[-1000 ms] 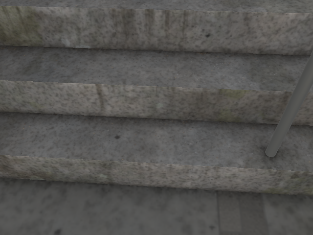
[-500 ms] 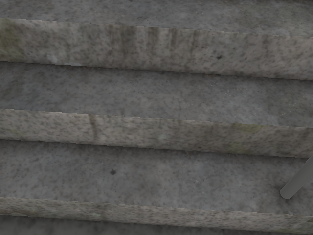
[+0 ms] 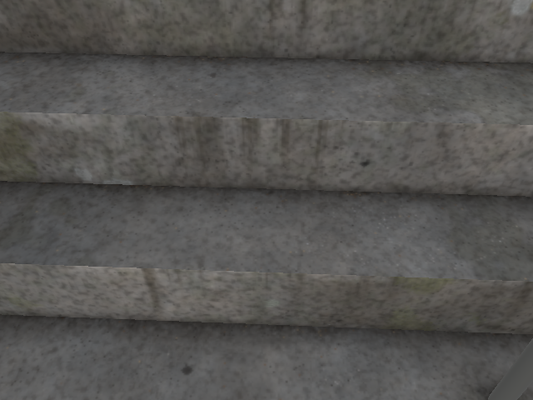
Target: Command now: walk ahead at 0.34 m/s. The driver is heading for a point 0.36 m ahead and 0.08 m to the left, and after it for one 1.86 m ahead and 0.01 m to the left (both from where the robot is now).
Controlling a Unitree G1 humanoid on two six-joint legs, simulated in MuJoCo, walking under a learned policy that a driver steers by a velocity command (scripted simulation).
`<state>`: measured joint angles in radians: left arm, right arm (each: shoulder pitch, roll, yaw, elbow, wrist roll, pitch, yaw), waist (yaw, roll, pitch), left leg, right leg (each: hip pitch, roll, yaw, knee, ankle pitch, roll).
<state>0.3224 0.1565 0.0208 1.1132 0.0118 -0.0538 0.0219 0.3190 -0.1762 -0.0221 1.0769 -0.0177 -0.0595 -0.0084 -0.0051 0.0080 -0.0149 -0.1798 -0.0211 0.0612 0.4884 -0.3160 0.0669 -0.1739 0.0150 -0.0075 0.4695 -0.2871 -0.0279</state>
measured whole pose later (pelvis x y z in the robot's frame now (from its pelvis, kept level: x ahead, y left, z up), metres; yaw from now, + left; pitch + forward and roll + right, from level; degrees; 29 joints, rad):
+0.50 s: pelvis +0.13 -0.02 -0.01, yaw +5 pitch -1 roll +0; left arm 0.18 0.17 0.05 0.99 0.02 -0.08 0.03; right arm 0.33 -0.18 -0.04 1.05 -0.02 -0.05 -0.01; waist -0.02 0.04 0.02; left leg -0.38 -0.01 0.00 1.21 -0.43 0.08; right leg -0.31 0.03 -0.12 0.50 -0.19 -0.08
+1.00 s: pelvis +0.21 +0.06 -0.01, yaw +17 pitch +1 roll +1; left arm 0.30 0.20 0.05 0.95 -0.02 -0.03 0.04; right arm 0.13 -0.13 -0.02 0.84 -0.04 -0.03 -0.02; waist 0.03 -0.05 0.01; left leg -0.36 0.01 0.08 0.59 -0.26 0.02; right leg -0.36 -0.12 -0.08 1.00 -0.50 0.01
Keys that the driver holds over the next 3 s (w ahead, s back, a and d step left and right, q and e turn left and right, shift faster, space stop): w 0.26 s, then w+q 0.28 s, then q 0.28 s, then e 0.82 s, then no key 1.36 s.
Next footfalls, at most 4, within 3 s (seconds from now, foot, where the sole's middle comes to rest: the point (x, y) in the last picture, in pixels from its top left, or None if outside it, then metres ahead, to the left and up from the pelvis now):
0.42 right None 0.22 -0.10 -0.78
0.94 left None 0.25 0.18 -0.78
1.30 right None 0.18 -0.04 -0.78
1.86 left None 0.12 0.15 -0.78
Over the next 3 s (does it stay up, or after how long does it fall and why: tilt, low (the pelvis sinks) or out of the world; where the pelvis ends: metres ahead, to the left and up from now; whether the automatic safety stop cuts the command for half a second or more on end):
stays up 0.02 0.07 0.01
